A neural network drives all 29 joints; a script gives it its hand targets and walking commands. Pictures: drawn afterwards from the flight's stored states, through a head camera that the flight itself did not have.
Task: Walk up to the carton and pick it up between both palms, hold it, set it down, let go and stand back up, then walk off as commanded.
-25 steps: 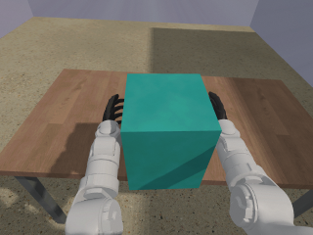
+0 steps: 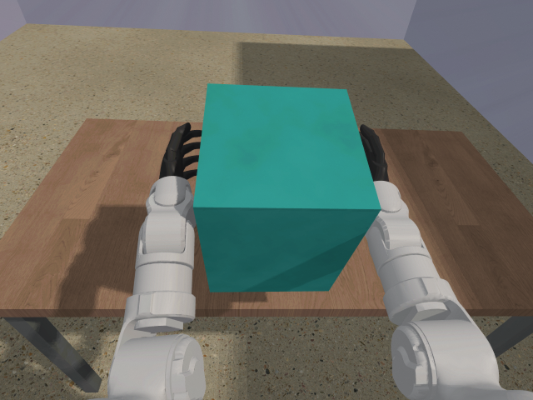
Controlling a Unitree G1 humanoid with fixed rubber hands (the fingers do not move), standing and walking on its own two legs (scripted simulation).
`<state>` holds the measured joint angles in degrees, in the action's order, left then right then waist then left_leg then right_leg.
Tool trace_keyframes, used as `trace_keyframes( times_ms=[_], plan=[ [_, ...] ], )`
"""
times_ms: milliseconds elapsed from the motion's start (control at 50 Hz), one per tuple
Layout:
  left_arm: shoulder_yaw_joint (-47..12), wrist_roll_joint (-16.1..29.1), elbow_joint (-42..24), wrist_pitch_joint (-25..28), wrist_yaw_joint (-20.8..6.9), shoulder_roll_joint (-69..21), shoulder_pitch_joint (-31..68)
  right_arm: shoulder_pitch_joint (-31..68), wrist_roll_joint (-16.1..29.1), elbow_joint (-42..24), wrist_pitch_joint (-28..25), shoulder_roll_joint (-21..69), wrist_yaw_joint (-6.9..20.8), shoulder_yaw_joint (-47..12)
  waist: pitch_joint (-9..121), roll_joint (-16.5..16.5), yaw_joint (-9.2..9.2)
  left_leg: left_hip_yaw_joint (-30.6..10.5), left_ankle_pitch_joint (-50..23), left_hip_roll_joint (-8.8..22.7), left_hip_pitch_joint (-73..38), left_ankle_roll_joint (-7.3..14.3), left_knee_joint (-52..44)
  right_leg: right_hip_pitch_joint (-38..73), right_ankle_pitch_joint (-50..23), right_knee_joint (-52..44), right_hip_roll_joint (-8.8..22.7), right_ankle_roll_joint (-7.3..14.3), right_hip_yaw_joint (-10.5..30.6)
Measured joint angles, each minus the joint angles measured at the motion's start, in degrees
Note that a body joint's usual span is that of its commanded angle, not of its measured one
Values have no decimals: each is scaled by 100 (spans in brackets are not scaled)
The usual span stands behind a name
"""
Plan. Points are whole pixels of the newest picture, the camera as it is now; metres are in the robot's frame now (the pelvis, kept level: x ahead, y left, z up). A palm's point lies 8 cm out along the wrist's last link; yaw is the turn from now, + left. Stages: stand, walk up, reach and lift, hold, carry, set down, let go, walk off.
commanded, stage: reach and lift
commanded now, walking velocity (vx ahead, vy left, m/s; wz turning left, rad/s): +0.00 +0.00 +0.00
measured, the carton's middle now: (273, 197) +0.38 +0.02 +0.13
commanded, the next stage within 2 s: hold in 0.86 s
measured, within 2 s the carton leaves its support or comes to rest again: neither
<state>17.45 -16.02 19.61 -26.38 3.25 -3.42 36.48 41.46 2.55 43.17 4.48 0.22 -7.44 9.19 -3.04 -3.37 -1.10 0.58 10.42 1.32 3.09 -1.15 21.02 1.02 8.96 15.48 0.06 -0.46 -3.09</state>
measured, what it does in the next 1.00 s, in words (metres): stands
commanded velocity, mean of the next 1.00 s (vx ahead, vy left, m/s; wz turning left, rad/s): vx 0.00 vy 0.00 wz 0.00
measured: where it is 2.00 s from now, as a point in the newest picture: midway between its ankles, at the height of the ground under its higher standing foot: outside the picture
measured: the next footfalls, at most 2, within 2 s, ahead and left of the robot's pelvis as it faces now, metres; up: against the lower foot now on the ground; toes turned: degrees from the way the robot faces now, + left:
none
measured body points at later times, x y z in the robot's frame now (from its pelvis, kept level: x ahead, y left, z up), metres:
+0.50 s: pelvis -0.01 +0.00 +0.00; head -0.06 +0.02 +0.45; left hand +0.37 +0.16 +0.19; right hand +0.38 -0.13 +0.18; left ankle +0.02 +0.11 -0.75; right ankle +0.00 -0.12 -0.75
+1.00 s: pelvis +0.00 -0.01 +0.00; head -0.05 +0.02 +0.44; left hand +0.36 +0.16 +0.18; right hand +0.38 -0.13 +0.18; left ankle +0.02 +0.11 -0.75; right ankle +0.00 -0.12 -0.75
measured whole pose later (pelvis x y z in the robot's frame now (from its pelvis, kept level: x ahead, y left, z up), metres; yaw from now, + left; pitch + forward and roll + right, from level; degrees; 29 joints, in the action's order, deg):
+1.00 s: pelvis +0.00 -0.01 +0.00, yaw +0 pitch -13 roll -1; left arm 15.9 -21.2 8.7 -40.1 -2.8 -3.3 34.5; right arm 38.3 5.5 33.7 13.9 -0.5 -8.5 4.8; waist -5.9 -2.4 -1.3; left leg 0.6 10.9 1.6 -3.3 -0.6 20.1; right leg 7.2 9.7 14.9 -0.3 -0.3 -3.1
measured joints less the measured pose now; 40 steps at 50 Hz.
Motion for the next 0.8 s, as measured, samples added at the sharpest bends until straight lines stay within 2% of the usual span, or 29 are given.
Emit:
trace_keyframes(
  times_ms=[60, 200, 320, 440, 580, 660, 720, 800],
  plan=[
    [-9, -6, -81, -51, -17, 3, -5, -4, 48, -96, 64, -4, -1, -13, 145, 68, -5, 0, 26, -6, -63, 0, 1, 83, 3, -39, 5, -2, 0],
    [-10, -284, -82, -684, -294, 8, -4, -97, 48, -98, 552, 0, 24, -13, -155, 121, -6, -1, 15, -6, -316, 21, 0, 333, -11, -36, 4, -3, -1],
    [-49, -286, -158, -659, -252, 8, -4, -94, 47, -173, 474, 3, 19, -23, -269, 119, -6, -1, -63, -2, -181, 21, -1, 187, -74, -13, 1, -3, -1],
    [-129, -284, -362, -552, -180, 8, -5, -96, 47, -290, 270, -1, 29, -24, 142, 183, -6, -1, -40, -1, -78, 28, -2, 81, -44, -8, 0, -3, -1],
    [-48, -383, -274, -870, -363, 8, -7, -97, 48, -286, 631, 1, 43, -24, -103, 36, -7, -1, -32, 3, -282, 57, -53, 250, -1, 14, -6, 2, -2],
    [-56, -385, -293, -900, -363, 8, -9, -96, 47, -291, 636, 3, 44, -26, -333, -56, -6, -1, -51, 6, -246, 57, -54, 212, -13, 19, -9, 11, -2],
    [-151, -385, -541, -905, -272, 7, -26, -100, 81, -327, 448, -1, 50, -55, -312, -55, -6, -1, -52, 6, -150, 57, -54, 115, -13, 19, -9, 13, -2],
    [-312, -357, -1099, -858, -167, 9, -80, -124, 285, -796, 303, -61, 45, -171, -123, 80, -6, -1, -20, 5, -106, 57, -53, 78, 13, 6, -9, 13, -1]
  ],
)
